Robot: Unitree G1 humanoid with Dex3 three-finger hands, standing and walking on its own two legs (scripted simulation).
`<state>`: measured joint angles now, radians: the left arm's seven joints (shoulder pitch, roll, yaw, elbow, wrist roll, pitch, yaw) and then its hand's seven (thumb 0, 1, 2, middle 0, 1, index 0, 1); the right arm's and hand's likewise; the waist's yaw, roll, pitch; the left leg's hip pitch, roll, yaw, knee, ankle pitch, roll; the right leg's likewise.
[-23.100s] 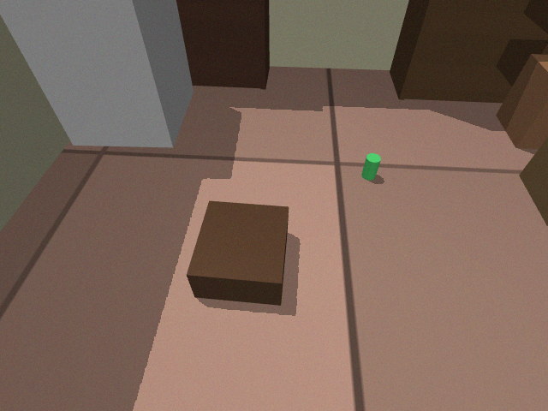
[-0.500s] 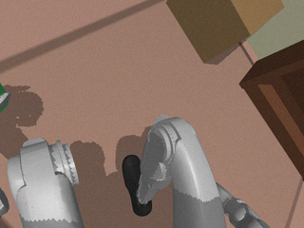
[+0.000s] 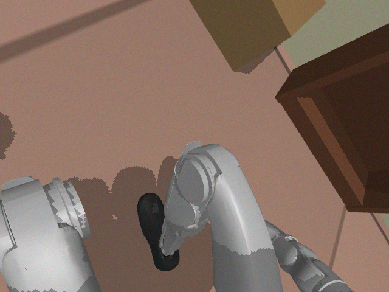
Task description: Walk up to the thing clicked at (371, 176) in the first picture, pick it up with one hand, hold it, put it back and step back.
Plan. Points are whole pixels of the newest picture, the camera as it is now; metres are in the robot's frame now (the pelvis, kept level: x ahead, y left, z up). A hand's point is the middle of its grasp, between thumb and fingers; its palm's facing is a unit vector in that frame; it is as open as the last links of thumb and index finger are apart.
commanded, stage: lower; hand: left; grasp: from the side
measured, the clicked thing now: out of the picture +0.44 +0.30 -0.21
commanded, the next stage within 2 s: loosen in 0.24 s
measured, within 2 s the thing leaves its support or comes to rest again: rests again in 0.24 s
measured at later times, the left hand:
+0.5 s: hand out of the picture +0.44 +0.30 -0.20, palm faces +0.40 -0.92 -0.01, open 9.9 cm
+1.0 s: hand out of the picture +0.44 +0.30 -0.18, palm faces +0.40 -0.91 +0.01, open 16.0 cm
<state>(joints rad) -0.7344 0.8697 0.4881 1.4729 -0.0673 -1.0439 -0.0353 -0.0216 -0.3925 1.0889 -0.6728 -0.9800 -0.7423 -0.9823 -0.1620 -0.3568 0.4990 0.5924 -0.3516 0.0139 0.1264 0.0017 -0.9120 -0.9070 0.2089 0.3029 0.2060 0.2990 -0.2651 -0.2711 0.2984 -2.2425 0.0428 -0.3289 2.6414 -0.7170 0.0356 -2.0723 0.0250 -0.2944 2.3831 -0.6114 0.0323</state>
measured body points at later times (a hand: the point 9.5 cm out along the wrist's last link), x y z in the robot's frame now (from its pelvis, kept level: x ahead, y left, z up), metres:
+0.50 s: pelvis +0.00 +0.00 +0.00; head +0.24 +0.20 +0.31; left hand +0.41 +0.35 -0.19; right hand +0.16 -0.24 -0.03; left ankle +0.08 +0.12 -0.26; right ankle +0.14 -0.11 -0.26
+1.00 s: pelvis -0.01 +0.00 +0.00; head +0.23 +0.20 +0.32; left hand +0.41 +0.35 -0.18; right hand +0.16 -0.24 -0.03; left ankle +0.08 +0.12 -0.26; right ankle +0.14 -0.11 -0.26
